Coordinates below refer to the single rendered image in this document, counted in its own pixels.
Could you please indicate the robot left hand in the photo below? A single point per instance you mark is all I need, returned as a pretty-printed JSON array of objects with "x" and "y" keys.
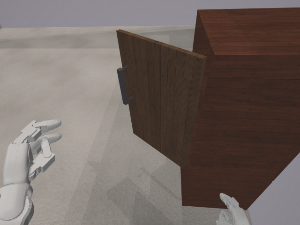
[{"x": 20, "y": 153}]

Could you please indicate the robot left forearm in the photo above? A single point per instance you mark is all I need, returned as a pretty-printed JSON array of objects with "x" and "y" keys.
[{"x": 16, "y": 206}]

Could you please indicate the handle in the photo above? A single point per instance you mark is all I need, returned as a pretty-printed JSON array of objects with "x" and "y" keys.
[{"x": 120, "y": 72}]

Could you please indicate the robot right hand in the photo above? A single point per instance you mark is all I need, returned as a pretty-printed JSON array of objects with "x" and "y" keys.
[{"x": 237, "y": 216}]

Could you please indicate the cupboard door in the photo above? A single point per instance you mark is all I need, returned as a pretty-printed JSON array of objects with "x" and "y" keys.
[{"x": 165, "y": 82}]

